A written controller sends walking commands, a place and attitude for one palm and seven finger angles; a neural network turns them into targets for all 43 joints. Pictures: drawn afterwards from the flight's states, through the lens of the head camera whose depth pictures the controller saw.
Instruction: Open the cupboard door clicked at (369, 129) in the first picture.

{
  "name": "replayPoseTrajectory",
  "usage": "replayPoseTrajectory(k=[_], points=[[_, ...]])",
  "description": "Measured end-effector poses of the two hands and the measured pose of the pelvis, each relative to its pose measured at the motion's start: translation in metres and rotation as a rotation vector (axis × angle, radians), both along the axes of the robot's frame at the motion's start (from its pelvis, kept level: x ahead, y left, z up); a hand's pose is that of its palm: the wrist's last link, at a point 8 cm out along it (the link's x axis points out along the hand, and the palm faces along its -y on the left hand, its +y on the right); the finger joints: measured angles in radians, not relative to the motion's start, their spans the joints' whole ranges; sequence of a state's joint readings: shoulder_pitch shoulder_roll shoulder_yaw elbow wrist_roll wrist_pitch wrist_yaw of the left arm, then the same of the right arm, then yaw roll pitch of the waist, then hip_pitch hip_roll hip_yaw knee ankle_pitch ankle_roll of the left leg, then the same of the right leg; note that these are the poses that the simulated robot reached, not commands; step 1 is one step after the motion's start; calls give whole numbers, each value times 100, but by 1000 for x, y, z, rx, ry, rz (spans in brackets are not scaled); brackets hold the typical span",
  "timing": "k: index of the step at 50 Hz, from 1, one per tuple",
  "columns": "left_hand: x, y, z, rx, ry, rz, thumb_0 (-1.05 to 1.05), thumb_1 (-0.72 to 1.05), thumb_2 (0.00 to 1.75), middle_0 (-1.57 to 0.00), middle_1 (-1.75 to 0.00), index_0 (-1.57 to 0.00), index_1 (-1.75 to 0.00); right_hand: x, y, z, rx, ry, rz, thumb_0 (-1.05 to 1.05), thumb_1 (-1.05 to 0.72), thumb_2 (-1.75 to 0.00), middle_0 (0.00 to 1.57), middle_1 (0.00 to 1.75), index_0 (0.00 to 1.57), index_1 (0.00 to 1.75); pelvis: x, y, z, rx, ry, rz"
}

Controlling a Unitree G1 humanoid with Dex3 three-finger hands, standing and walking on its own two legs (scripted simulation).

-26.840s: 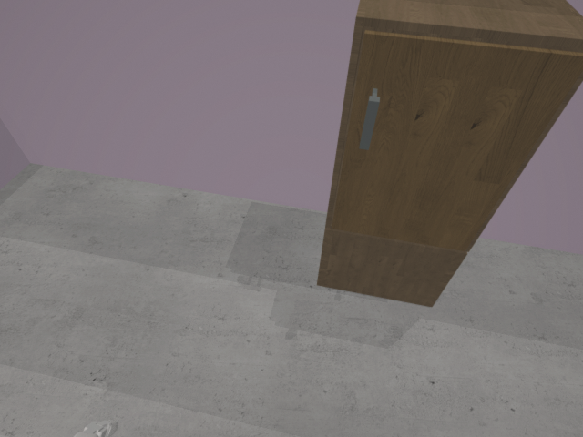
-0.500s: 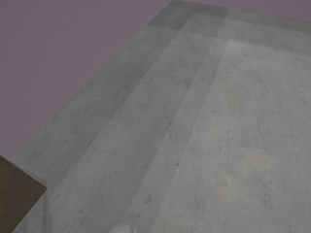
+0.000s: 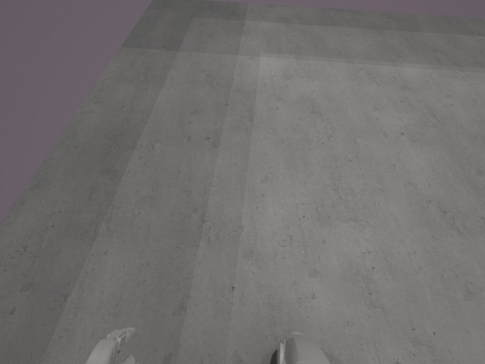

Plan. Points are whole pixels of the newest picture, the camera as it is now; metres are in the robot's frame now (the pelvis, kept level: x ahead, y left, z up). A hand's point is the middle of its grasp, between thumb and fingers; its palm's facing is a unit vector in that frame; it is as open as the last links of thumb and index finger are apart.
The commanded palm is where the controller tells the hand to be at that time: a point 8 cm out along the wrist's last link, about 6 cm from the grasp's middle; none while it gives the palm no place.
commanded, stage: walk to a spot facing it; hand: left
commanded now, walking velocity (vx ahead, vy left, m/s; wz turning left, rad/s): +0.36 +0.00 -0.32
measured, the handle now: out of the picture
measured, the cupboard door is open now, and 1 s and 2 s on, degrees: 43 43 43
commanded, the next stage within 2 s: turn to face it in 0.72 s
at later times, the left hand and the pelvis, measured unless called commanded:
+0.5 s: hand (173, 313) +0.23 +0.15 -0.17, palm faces +0.00 -0.98 -0.20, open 7.2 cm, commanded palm none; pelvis +0.24 -0.04 +0.00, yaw -5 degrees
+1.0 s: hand (218, 179) +0.58 +0.08 -0.17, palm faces -0.12 -0.97 -0.22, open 7.3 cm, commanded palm none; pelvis +0.45 -0.09 -0.02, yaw -6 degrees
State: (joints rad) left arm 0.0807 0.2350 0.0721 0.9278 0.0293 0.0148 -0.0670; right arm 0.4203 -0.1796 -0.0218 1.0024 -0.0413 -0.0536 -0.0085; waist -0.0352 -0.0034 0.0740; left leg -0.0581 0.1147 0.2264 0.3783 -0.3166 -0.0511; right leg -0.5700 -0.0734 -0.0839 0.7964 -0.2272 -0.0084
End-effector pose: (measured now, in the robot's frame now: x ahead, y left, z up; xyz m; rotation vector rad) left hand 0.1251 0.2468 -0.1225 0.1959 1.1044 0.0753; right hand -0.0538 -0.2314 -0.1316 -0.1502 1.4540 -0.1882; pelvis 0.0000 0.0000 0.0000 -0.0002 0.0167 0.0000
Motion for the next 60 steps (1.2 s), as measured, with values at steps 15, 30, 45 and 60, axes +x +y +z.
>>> replayPoseTrajectory(k=[15,30,45,60], points=[[110,-67,-3,26,43,-4,-2,94,90,-20,-29,-21,-30,167,-54,-9,19,-101,-92,1,-91,-90,20,30,19,30,133,-50,2,19,-16,-72],[125,-42,-38,-11,374,90,0,92,90,-20,-29,-20,-30,438,-41,0,-28,-422,49,1,-91,-90,20,30,20,30,288,-30,-17,-2,-26,-116],[397,-92,-15,32,87,-105,0,92,90,-19,-29,-20,-30,384,-67,-23,23,2,-188,1,-92,-90,20,30,20,30,415,-75,-11,24,-29,-170],[470,-117,-31,-43,33,78,-2,93,90,-20,-29,-21,-30,562,-99,-7,-16,-88,3,1,-91,-90,20,30,19,30,502,-95,-10,-6,-7,20]])
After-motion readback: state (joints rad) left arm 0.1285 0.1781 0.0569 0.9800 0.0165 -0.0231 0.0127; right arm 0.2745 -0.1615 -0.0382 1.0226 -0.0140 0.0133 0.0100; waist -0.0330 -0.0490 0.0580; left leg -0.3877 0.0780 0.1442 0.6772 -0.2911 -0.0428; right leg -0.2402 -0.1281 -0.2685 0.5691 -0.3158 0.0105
